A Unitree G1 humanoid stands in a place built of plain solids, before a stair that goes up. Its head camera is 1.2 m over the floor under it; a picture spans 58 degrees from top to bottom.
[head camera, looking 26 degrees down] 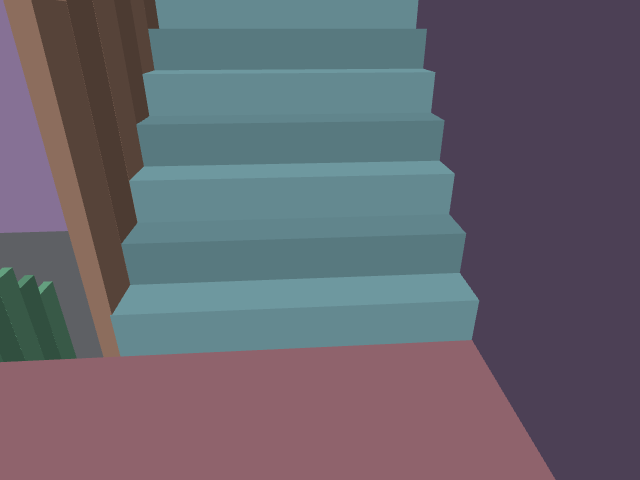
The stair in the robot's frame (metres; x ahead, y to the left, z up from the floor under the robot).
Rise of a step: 0.20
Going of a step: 0.22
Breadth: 1.46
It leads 4 degrees to the left of straight ahead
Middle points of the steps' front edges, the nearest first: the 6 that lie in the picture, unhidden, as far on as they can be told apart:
1.43 0.08 0.20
1.65 0.09 0.40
1.87 0.11 0.60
2.09 0.12 0.80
2.31 0.14 1.00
2.53 0.15 1.20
